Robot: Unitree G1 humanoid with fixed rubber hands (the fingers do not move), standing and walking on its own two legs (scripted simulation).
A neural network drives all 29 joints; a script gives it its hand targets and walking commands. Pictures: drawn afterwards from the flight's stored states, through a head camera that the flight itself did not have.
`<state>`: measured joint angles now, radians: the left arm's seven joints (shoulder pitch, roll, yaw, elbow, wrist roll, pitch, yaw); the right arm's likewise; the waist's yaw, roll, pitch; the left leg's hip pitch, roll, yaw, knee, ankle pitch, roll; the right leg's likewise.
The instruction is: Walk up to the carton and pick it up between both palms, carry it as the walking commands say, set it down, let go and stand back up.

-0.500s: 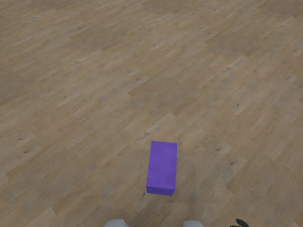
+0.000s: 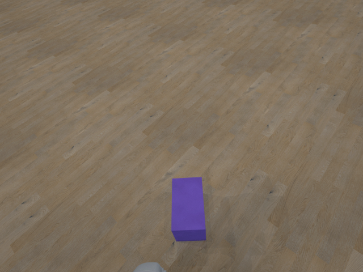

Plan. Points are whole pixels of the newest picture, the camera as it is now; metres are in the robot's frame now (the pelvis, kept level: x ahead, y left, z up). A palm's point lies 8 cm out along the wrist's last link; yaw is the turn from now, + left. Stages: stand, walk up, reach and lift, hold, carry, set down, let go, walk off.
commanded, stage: walk up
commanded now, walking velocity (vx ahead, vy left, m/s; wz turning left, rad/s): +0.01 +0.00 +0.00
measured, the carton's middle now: (188, 209) +0.47 +0.04 -0.67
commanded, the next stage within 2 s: stand in 1.08 s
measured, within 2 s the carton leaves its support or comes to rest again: neither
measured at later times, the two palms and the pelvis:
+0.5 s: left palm out of the picture +0.01 +0.28 -0.14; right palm out of the picture +0.02 -0.18 -0.14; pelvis +0.02 +0.05 +0.00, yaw +1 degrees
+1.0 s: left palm out of the picture +0.09 +0.25 -0.15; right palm out of the picture +0.03 -0.19 -0.14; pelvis +0.05 +0.03 +0.00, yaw +3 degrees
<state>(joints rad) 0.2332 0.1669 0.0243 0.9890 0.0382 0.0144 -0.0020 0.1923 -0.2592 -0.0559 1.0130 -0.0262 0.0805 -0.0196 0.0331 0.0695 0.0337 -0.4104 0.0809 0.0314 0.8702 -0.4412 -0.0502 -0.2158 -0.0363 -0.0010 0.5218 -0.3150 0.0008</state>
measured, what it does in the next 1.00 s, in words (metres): steps on the spot: left foot, then right foot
